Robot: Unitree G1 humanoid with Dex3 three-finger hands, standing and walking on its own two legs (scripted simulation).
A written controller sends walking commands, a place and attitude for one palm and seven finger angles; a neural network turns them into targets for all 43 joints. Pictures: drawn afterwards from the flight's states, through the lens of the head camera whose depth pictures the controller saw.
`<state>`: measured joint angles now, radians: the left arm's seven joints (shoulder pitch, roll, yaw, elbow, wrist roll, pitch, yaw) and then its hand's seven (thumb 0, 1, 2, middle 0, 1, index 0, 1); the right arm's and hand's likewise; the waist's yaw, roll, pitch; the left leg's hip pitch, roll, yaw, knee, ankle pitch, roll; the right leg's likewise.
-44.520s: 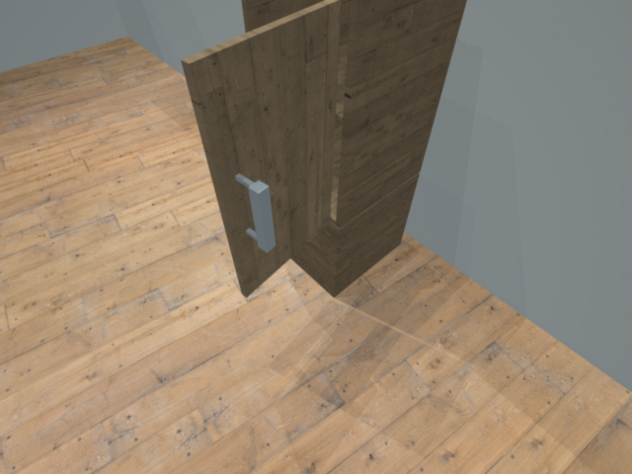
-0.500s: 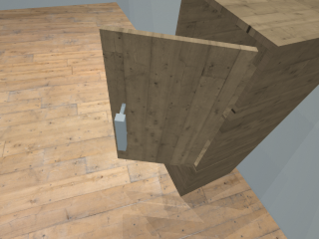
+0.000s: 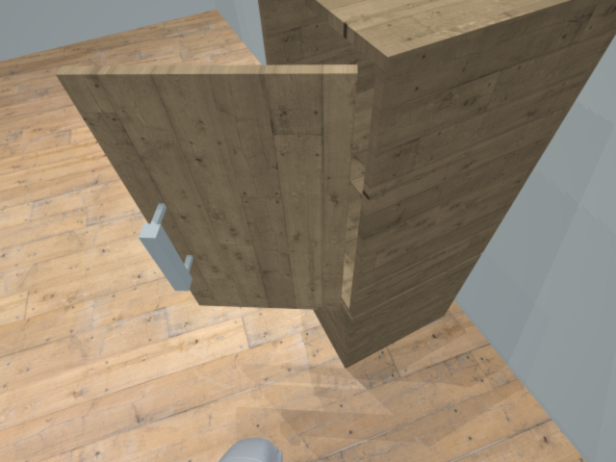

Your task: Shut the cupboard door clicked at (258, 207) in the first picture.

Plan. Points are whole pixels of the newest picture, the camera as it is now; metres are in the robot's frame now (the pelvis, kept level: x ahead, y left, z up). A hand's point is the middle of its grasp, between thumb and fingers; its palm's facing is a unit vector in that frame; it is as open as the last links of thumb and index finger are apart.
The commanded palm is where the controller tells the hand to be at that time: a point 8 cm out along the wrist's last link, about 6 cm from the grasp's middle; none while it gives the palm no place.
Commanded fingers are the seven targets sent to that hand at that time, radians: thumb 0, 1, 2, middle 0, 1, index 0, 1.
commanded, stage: come to a stop and stand still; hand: left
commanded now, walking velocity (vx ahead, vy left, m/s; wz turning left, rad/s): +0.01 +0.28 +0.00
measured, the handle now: (172, 249) +0.44 +0.27 -0.05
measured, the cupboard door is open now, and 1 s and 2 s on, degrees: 60 60 60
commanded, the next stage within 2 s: none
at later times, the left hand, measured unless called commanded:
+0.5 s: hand out of the picture -0.01 +0.26 -0.18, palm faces +0.05 -0.98 -0.17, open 7.4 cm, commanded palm none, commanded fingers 0.00 0.90 0.90 -0.20 -0.30 -0.20 -0.30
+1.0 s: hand out of the picture +0.03 +0.18 -0.16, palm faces +0.00 -0.98 -0.20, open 7.2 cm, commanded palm none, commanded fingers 0.00 0.90 0.90 -0.20 -0.30 -0.20 -0.30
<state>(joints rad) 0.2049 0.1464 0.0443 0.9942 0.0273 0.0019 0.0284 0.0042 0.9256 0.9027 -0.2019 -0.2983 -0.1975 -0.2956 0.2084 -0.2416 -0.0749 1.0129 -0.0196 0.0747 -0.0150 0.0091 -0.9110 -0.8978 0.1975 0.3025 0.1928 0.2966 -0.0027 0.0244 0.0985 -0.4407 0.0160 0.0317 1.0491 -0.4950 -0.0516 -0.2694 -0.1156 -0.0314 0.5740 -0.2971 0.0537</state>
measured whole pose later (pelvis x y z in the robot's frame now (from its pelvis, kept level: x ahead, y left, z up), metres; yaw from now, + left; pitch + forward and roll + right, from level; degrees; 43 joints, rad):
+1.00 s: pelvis -0.04 +0.01 +0.01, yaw +0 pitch -1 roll +0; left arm 0.18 0.18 0.03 1.07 0.00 0.00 0.03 -0.01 0.94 0.90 -0.20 -0.30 -0.20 -0.30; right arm 0.35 -0.12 -0.01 1.17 -0.03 0.02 -0.02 0.01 -0.91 -0.90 0.20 0.30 0.19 0.30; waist -0.05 0.00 0.02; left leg -0.22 0.08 0.04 0.46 -0.21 -0.05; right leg -0.13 0.01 -0.06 0.44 -0.29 -0.02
